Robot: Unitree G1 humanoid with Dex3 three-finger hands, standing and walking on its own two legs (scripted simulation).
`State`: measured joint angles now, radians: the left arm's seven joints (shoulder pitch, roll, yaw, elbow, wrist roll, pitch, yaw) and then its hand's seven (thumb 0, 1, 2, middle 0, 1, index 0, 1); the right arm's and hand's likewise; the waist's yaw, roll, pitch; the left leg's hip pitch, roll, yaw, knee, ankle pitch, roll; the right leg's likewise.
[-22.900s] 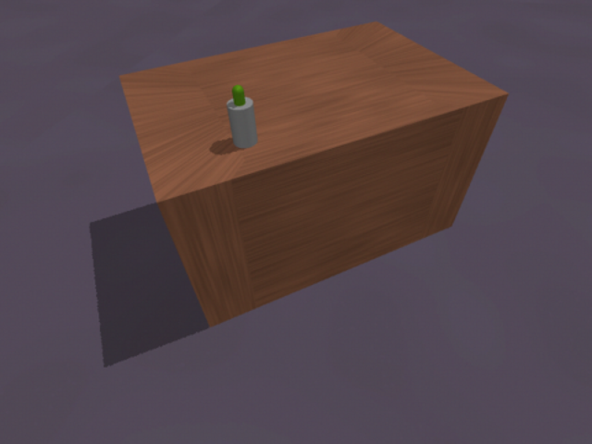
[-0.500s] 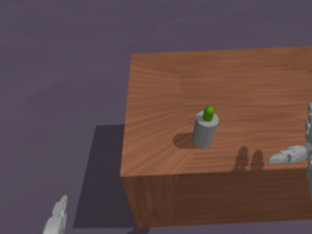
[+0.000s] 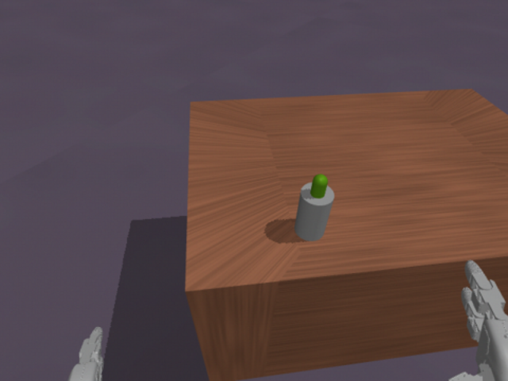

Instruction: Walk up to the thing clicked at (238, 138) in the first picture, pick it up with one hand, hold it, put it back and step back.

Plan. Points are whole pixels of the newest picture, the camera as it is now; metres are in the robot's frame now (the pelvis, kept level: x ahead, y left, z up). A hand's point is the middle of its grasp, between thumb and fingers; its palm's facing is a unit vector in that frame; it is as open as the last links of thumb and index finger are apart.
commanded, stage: sink last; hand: right
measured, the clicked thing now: (314, 204) +0.49 -0.14 -0.02
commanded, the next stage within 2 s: home in 0.20 s
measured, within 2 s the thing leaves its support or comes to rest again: neither
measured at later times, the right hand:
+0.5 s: hand (461, 354) +0.16 -0.25 +0.05, palm faces +0.32 +0.88 -0.34, open 17.6 cm
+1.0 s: hand (373, 368) +0.19 -0.18 -0.07, palm faces +0.08 +0.98 -0.21, open 17.4 cm
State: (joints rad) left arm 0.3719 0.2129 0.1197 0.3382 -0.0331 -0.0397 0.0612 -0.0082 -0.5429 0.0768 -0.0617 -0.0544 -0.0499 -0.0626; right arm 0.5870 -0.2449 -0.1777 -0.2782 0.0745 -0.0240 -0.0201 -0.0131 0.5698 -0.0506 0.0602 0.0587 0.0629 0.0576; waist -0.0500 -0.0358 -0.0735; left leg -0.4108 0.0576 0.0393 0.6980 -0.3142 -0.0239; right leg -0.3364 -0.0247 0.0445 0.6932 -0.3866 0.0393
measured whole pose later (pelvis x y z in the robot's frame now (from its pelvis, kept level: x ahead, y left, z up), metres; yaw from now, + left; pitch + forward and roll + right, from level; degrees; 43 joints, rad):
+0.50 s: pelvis -0.02 +0.00 +0.00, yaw +0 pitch +1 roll +0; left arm 0.37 0.20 0.07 0.38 -0.02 -0.13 0.07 -0.01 -0.32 0.30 -0.10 -0.13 -0.10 -0.14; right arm 0.50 -0.26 -0.26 -0.09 0.05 -0.18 -0.04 -0.01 0.58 -0.04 0.06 0.05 0.06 0.05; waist -0.04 -0.02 -0.03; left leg -0.44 0.05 0.04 0.71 -0.29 -0.02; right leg -0.36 -0.03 0.04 0.72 -0.37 0.04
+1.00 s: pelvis +0.00 -0.01 -0.01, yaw +1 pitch +5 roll +1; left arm 0.29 0.17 -0.02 0.45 0.00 -0.10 0.06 0.01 0.84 0.87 -0.20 -0.29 -0.20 -0.29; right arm 0.38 -0.18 -0.03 0.26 0.01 -0.05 -0.07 -0.01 0.53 -0.06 0.06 0.06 0.07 0.05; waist 0.02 0.01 -0.06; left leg -0.50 0.04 0.03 0.76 -0.33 -0.03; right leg -0.44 -0.05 0.04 0.79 -0.44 0.04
